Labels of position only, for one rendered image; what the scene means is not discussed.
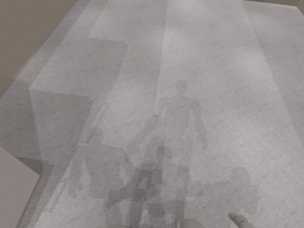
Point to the fridge door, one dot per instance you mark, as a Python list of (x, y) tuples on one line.
[(16, 184)]

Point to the robot right hand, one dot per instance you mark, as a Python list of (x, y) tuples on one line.
[(240, 221)]

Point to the right robot thigh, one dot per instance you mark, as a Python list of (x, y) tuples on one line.
[(188, 223)]

